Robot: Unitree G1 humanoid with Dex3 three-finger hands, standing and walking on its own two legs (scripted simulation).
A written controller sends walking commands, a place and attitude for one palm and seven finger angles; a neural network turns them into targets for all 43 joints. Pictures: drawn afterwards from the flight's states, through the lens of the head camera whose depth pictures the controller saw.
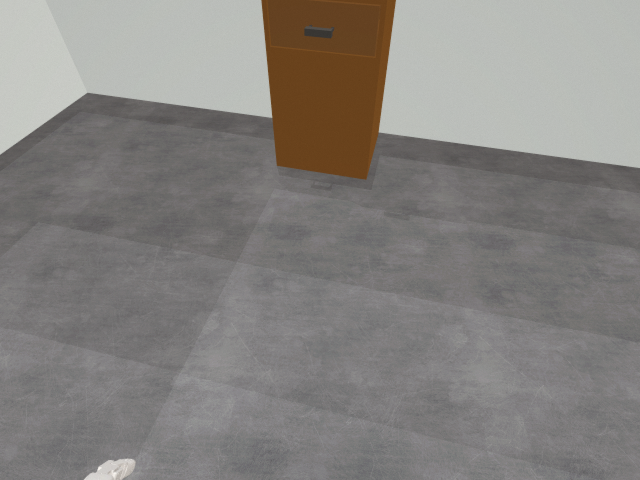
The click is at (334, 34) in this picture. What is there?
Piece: drawer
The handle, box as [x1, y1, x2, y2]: [304, 25, 333, 37]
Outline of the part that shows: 304,28 304,35 331,37 333,27 331,27 330,29 312,27 311,25 306,26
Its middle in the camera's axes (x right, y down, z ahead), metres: -0.01 -0.81 +1.49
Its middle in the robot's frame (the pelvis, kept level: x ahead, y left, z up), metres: +1.65 +0.09 -0.06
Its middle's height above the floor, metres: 0.71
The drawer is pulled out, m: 0.00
